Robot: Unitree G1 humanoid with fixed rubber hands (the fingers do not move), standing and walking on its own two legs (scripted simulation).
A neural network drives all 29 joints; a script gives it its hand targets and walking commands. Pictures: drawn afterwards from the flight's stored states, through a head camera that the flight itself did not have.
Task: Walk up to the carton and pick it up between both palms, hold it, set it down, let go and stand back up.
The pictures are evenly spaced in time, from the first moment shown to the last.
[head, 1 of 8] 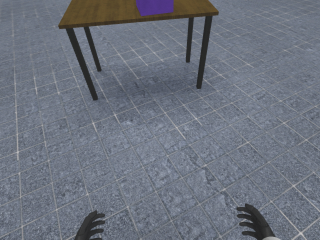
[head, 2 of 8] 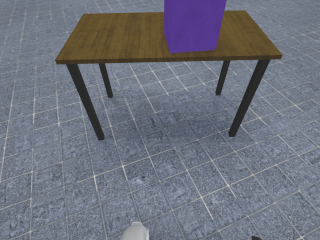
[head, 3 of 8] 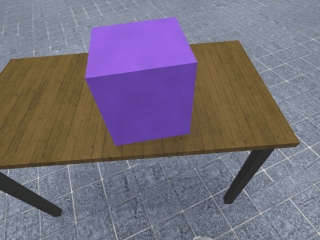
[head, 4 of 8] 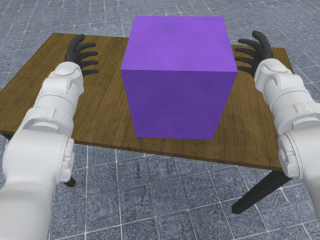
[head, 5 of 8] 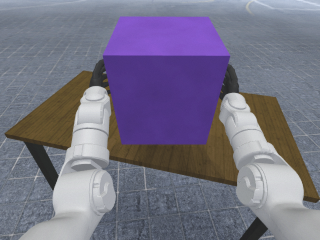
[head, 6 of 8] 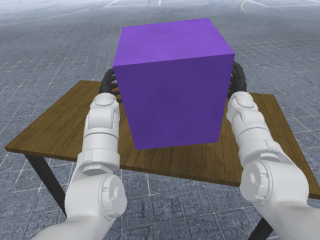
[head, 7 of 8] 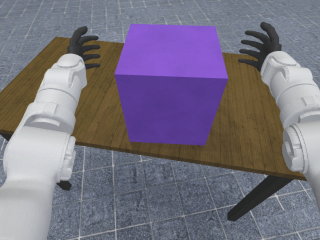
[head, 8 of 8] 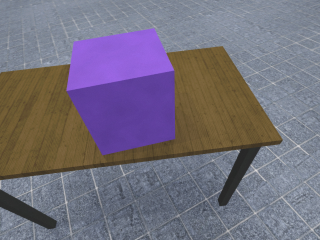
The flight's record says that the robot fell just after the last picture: no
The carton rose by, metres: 0.27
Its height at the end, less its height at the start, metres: +0.00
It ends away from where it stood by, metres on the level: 0.02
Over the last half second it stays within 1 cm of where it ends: yes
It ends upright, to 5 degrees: yes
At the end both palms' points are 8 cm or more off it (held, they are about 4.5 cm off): yes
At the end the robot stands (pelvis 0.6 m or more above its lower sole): yes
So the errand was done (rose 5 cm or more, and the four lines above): yes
